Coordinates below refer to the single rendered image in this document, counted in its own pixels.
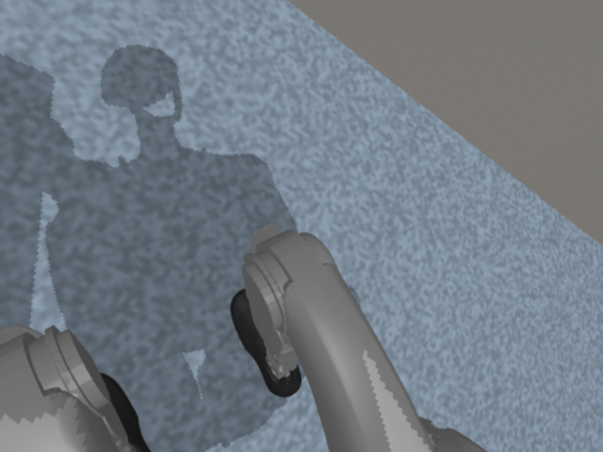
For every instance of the left robot foot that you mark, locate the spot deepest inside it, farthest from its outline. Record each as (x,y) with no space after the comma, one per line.
(127,414)

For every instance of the right robot hand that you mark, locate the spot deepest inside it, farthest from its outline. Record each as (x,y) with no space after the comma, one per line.
(449,439)

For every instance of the right robot foot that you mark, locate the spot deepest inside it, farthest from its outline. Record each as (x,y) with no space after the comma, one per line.
(254,344)

